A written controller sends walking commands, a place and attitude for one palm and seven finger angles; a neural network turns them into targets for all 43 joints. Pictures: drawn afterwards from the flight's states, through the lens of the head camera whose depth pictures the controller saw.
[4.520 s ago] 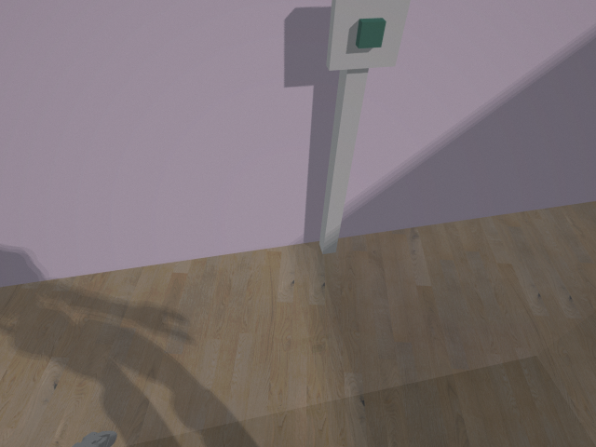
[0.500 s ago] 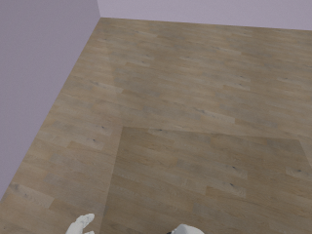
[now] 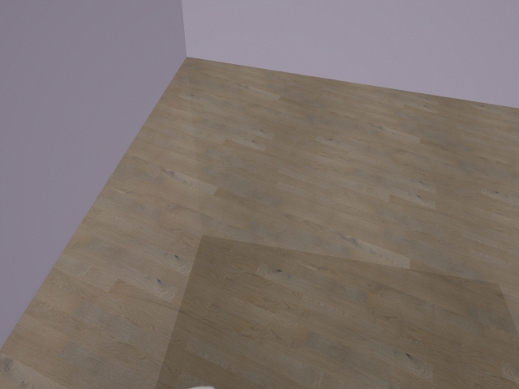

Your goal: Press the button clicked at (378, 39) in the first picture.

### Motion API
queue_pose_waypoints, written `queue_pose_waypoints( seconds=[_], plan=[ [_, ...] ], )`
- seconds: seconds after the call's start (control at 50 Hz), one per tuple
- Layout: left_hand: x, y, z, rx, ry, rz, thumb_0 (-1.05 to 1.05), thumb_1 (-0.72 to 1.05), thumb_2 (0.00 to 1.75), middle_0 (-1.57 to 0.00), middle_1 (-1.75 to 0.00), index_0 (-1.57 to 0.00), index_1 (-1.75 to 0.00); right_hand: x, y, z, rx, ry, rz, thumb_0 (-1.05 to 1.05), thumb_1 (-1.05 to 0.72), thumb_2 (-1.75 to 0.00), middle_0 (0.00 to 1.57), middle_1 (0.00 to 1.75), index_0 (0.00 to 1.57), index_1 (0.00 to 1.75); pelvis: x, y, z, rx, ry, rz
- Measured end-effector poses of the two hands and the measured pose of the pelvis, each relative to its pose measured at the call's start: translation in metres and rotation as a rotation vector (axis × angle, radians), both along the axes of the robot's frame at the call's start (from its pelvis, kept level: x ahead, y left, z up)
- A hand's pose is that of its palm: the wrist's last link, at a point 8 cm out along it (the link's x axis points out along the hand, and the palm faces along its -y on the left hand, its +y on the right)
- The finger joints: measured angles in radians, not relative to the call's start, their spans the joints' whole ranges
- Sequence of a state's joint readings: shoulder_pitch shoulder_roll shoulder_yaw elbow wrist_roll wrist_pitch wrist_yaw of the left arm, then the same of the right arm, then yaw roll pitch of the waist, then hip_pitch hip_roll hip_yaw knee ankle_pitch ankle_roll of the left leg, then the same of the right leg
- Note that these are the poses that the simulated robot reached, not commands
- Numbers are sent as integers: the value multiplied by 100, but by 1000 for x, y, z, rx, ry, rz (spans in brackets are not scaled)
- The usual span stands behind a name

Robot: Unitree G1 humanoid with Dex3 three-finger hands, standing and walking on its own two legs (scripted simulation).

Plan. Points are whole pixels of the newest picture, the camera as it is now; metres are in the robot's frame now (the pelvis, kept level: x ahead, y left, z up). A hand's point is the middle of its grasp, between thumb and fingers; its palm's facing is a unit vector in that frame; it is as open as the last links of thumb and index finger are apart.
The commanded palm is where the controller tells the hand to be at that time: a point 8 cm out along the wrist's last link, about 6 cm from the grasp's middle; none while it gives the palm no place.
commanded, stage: turn to face it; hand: left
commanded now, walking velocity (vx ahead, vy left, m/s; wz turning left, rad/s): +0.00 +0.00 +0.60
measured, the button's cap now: out of the picture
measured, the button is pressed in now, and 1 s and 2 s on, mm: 0 0 0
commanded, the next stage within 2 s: none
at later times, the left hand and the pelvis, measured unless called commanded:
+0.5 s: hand out of the picture +0.10 +0.17 -0.13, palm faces +0.29 -0.92 -0.27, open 7.4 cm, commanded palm none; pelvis +0.02 -0.05 +0.00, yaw +17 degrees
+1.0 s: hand out of the picture -0.10 +0.17 -0.17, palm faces +0.61 -0.73 -0.29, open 7.4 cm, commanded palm none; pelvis +0.01 -0.04 +0.00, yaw +36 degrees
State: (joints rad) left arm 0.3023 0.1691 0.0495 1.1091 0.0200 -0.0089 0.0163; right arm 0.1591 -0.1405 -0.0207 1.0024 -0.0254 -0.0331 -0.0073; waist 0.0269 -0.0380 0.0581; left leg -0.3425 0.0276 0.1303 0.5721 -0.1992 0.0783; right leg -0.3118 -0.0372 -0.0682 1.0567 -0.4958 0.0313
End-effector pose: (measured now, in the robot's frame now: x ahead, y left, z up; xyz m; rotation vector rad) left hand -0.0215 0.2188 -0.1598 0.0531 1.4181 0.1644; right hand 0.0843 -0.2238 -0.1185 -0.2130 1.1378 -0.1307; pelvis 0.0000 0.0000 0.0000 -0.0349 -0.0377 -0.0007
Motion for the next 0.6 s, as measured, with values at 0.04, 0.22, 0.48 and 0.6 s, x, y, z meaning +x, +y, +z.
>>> queue_pose_waypoints(
  seconds=[0.04, 0.22, 0.48, 0.6],
  plan=[
    [17, 5, 5, 3, -28, 7, 0, 91, 90, -20, -29, -20, -30, -5, -1, 1, -13, 33, -26, -1, -94, -89, 20, 30, 20, 29, 4, 4, 4, 3, 12, 17],
    [81, 23, 24, 66, -174, 48, 0, 91, 90, -20, -29, -20, -30, -26, -12, 0, -19, 179, -15, -1, -93, -90, 20, 30, 20, 29, 17, 2, 10, 1, 50, 113],
    [101, -2, 54, 195, -330, 134, 0, 91, 90, -20, -29, -20, -30, 9, -63, -24, 19, 194, 93, 0, -91, -90, 20, 30, 20, 29, 19, -48, 2, 25, 63, 281],
    [53, -19, 64, 222, -257, 223, 0, 91, 90, -20, -29, -20, -30, 59, -74, -14, 13, 139, 208, 0, -91, -90, 20, 29, 20, 29, 21, -62, 12, 62, 43, 366]
  ],
)
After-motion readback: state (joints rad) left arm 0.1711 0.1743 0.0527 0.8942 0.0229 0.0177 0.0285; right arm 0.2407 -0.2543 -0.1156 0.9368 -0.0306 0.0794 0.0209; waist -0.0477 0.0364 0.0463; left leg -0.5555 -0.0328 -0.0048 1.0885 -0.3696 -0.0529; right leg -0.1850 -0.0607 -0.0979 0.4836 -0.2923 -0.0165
